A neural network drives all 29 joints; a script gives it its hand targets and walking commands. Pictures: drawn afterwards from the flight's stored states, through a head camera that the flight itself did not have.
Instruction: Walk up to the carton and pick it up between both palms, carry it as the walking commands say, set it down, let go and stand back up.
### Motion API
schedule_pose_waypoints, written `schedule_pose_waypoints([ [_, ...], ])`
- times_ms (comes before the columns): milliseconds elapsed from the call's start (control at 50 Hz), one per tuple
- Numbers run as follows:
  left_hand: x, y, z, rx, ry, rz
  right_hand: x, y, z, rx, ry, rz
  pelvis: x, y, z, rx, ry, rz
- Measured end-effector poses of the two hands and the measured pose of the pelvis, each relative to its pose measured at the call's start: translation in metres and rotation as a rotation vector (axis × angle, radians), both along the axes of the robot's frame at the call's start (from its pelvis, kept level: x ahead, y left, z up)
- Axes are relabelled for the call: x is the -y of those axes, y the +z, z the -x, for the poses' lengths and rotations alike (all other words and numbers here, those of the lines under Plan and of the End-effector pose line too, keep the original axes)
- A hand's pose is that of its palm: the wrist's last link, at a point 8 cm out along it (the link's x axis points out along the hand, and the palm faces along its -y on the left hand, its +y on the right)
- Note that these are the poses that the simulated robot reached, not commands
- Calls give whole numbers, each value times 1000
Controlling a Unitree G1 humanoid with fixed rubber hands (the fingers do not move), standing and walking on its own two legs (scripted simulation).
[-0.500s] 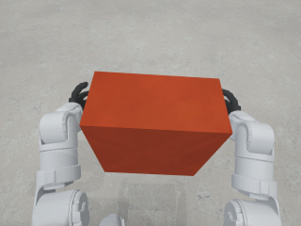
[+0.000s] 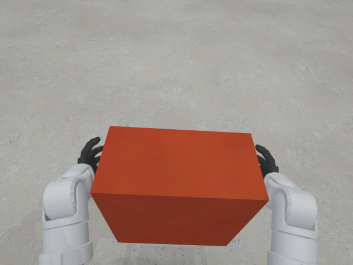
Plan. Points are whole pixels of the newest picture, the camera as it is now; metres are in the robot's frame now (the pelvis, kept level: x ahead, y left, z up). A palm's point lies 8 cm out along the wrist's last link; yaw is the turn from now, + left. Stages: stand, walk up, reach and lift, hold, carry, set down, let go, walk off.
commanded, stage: carry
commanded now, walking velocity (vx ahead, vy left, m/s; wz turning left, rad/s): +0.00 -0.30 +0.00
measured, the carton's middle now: (176, 194) +0.28 +0.02 +0.01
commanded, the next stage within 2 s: none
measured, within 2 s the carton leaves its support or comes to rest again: neither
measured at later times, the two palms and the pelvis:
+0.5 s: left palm (140, 257) +0.14 +0.08 +0.06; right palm out of the picture +0.14 -0.29 +0.08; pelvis -0.10 -0.12 -0.01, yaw +0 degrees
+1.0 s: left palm out of the picture +0.06 -0.10 +0.06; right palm out of the picture +0.05 -0.47 +0.07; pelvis -0.19 -0.27 -0.01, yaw -1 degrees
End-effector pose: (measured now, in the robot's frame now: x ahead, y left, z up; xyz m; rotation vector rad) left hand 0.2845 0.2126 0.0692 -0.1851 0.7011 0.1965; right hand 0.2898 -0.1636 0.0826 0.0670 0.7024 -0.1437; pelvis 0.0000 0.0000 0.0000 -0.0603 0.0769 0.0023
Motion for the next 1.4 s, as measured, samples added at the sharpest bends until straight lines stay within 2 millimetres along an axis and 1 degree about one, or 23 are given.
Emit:
schedule_pose_waypoints([
  [60, 24, -6, 24, -2, -10, 6, 24, -8, 31, -3, -28, -20, 19, -3, 9, 4, -8, -3],
  [140, 68, -12, 51, 4, -41, -7, 68, -21, 69, 4, -57, -36, 47, -12, 25, 18, -13, -12],
  [200, 95, -14, 74, -19, -50, -9, 96, -22, 94, -20, -64, -38, 61, -8, 35, 27, -2, -40],
  [240, 107, -10, 87, -16, -55, -22, 108, -18, 105, -16, -65, -47, 68, -6, 43, 34, 1, -50],
  [280, 114, -5, 97, 4, -56, -31, 115, -12, 112, 3, -56, -46, 75, -5, 51, 37, 4, -54],
  [340, 118, 0, 111, 38, -48, -33, 119, -2, 118, 38, -31, -29, 84, -9, 64, 36, 9, -47],
  [400, 118, -6, 122, 60, -43, -29, 119, 1, 124, 61, -12, -11, 93, -17, 78, 30, 12, -32],
  [460, 123, -11, 139, 23, -46, -23, 123, -2, 139, 24, -13, -7, 107, -13, 93, 37, -7, -25],
  [520, 135, -10, 153, -10, -47, -1, 135, 0, 158, -9, -17, 8, 121, -5, 105, 48, -6, -13],
  [600, 159, 2, 162, 6, -72, -15, 160, 8, 176, 5, -26, 13, 143, 0, 122, 56, -10, 3],
  [680, 196, 10, 164, 26, -99, -35, 196, 9, 189, 26, -46, 6, 173, -1, 137, 49, -21, -1],
  [740, 231, 10, 166, 33, -114, -51, 231, 0, 200, 33, -63, -10, 202, -9, 148, 39, -27, -17],
  [780, 257, 4, 171, 28, -119, -54, 256, -11, 207, 29, -68, -15, 220, -15, 156, 36, -30, -26],
  [840, 287, -6, 188, -29, -114, -58, 286, -22, 223, -28, -71, -29, 237, -11, 165, 34, -23, -55],
  [920, 305, -8, 210, -44, -98, -68, 305, -23, 236, -43, -69, -53, 254, -7, 176, 32, -21, -61],
  [1000, 308, -6, 224, 2, -66, -48, 309, -12, 237, 3, -39, -32, 269, -10, 187, 17, -14, -43],
  [1060, 308, -15, 232, 22, -53, -28, 308, -9, 237, 24, -20, -7, 282, -17, 196, 9, -11, -34],
  [1100, 311, -19, 240, -2, -52, -18, 311, -10, 244, 0, -21, -2, 292, -12, 202, 15, -18, -25],
  [1160, 323, -19, 249, -32, -49, 7, 323, -8, 257, -30, -29, 12, 308, -4, 209, 24, -16, -12],
  [1240, 348, -9, 251, -12, -73, 8, 348, 2, 269, -12, -43, 24, 331, 2, 219, 31, -14, 3],
  [1300, 374, -1, 248, 11, -98, -5, 374, 6, 276, 11, -60, 23, 352, 3, 225, 28, -22, 5],
  [1360, 406, 3, 246, 21, -116, -23, 406, 2, 282, 22, -79, 6, 378, -1, 231, 19, -31, -3],
  [1400, 431, 2, 247, 30, -124, -38, 430, -6, 286, 30, -86, -9, 398, -8, 235, 14, -35, -18],
])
